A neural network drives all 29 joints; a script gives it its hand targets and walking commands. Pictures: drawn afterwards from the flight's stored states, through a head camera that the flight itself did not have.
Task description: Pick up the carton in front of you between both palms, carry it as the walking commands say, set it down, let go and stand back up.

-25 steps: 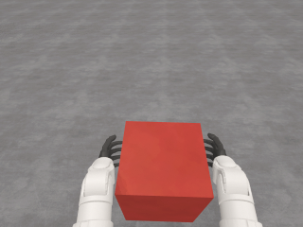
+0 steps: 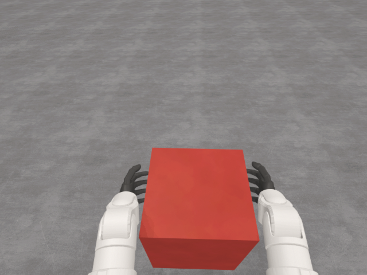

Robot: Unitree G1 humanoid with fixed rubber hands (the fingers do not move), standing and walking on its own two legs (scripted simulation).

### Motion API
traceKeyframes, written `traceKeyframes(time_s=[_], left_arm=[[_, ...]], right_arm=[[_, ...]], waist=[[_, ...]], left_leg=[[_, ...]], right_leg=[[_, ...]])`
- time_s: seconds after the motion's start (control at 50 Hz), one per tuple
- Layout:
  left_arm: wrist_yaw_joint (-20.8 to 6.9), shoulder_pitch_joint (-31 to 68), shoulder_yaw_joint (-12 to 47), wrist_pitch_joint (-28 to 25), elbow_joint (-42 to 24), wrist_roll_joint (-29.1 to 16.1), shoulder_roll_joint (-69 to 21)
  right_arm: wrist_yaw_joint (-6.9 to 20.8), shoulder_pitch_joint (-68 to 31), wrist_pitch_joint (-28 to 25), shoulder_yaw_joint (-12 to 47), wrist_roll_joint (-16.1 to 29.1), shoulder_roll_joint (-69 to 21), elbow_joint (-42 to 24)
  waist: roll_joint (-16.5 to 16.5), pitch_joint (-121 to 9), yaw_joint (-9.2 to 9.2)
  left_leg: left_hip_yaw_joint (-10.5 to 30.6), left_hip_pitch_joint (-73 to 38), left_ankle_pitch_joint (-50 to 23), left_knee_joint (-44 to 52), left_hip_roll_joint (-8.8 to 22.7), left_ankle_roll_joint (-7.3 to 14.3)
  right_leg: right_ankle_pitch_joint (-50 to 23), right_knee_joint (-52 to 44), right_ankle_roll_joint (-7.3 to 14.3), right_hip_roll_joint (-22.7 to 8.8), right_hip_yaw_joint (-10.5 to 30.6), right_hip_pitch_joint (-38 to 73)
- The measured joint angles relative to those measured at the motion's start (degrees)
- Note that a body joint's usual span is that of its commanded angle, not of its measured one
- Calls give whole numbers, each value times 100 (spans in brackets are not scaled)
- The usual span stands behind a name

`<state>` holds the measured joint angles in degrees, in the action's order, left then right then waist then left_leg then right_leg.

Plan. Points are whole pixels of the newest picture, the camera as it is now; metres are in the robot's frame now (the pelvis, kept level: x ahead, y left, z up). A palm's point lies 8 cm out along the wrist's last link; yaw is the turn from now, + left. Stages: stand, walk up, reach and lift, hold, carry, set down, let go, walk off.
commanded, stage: carry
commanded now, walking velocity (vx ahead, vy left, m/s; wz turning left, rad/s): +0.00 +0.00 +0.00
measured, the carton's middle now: (195, 212) +0.30 +0.00 -0.03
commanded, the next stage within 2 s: hold in 0.42 s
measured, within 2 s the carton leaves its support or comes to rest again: neither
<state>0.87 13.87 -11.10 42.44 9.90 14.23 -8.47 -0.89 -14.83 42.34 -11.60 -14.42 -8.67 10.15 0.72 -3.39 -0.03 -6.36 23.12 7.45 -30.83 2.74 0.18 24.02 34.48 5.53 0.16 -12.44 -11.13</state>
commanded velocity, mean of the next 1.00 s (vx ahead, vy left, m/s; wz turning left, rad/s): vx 0.00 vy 0.00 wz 0.00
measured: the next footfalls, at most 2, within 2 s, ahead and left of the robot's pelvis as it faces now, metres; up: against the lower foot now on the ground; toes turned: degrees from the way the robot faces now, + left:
none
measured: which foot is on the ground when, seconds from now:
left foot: down 0.00-1.00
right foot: down 0.00-1.00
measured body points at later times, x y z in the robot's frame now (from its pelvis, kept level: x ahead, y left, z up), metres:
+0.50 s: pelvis +0.00 +0.00 +0.00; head -0.01 +0.00 +0.45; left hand +0.30 +0.15 +0.04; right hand +0.31 -0.15 +0.04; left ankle +0.09 +0.13 -0.72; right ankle -0.05 -0.04 -0.72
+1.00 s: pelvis +0.00 +0.08 +0.01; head +0.03 +0.08 +0.45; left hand +0.37 +0.11 +0.01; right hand +0.29 -0.18 +0.02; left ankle +0.10 +0.17 -0.72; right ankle -0.05 -0.04 -0.72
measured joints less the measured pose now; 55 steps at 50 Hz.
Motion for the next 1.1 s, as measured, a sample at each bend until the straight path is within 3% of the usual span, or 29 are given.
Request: traceKeyframes(time_s=[0.46, 0.56, 0.66, 0.74, 0.86, 0.98, 1.1], left_arm=[[7, 58, -15, 0, -62, 14, -11], [15, -364, -104, -291, -206, -5, 65], [168, -305, -13, -321, -23, -127, 58], [130, 209, -58, -311, 359, 61, -47], [-14, 802, -581, -381, 995, 460, -233], [77, 1406, -1409, -914, 1604, 806, -468], [326, 1829, -1598, -1985, 1683, 704, -550]], right_arm=[[0, -45, -56, -42, 30, -10, -19], [-3, -171, -381, 199, -39, -44, 428], [93, -202, -528, 0, -148, -49, 535], [99, -183, -633, -360, -83, -44, 495], [171, -520, -721, -761, -279, -65, 993], [498, -1682, -1304, -1579, -964, 15, 2256], [730, -2458, -2473, -2077, -1248, 183, 2768]], waist=[[53, 117, -11], [220, 511, -275], [50, 606, 149], [-6, 532, 324], [109, 526, 29], [156, 849, -124], [9, 1201, 62]], left_leg=[[-7, -17, -27, 12, 34, -22], [811, -828, -193, 514, -310, 66], [1342, -1206, 24, 676, -316, -44], [1303, -1291, 104, 730, -316, -203], [1126, -1356, 74, 812, -436, -148], [1068, -673, 157, 290, -582, -41], [1079, 751, 245, -505, -651, 39]], right_leg=[[-7, -10, 14, -5, -70, 24], [-306, -371, -16, 137, 773, 439], [-584, -722, -91, 346, 1272, 721], [-638, -733, -198, 381, 1544, 703], [-690, -687, -391, 306, 1917, 613], [-575, -221, -480, 212, 1951, -30], [-477, 463, -445, 251, 1936, -1375]])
